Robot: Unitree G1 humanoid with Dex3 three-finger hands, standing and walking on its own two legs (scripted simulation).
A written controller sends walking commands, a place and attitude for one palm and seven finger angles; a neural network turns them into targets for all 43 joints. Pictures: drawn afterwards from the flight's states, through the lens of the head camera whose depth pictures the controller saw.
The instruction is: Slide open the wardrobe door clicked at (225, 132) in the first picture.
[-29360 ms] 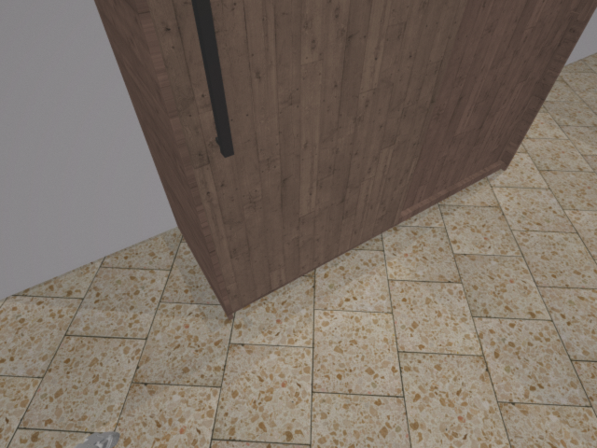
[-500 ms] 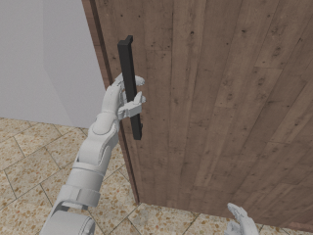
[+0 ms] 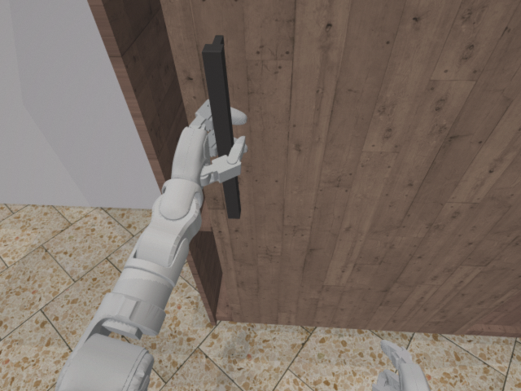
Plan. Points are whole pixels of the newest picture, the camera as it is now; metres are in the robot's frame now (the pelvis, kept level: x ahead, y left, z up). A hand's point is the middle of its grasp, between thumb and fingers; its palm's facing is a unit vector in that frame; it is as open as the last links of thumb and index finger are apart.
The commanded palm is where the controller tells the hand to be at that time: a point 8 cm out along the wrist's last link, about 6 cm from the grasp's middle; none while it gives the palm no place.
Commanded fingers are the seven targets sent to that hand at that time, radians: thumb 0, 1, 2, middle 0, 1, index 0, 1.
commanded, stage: step sideways, sliding the door along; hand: left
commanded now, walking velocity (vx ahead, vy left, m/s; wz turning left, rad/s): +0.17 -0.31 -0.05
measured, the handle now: (228, 143) +0.44 +0.08 +0.16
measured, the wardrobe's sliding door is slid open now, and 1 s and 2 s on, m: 0.07 0.16 0.57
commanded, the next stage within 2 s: none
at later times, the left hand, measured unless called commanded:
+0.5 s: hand (256, 163) +0.39 +0.03 +0.16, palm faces +0.00 -0.99 -0.12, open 6.1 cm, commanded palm +0.38 +0.06 +0.17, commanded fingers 0.00 0.90 0.90 -0.45 -1.40 -0.45 -1.40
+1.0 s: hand (310, 160) +0.41 -0.05 +0.16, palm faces +0.34 -0.94 -0.08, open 6.2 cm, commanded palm +0.37 -0.08 +0.17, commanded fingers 0.00 0.90 0.90 -0.45 -1.40 -0.45 -1.40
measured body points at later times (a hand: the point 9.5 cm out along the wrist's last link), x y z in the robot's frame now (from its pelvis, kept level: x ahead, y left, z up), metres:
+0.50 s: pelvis +0.02 -0.09 +0.00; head +0.10 -0.08 +0.44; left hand +0.39 +0.08 +0.17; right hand +0.25 -0.28 -0.09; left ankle +0.05 +0.09 -0.72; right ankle +0.08 -0.25 -0.68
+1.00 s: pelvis +0.06 -0.26 -0.01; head +0.15 -0.25 +0.43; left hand +0.38 +0.00 +0.17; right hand +0.29 -0.42 -0.13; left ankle +0.04 -0.02 -0.70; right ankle +0.09 -0.39 -0.73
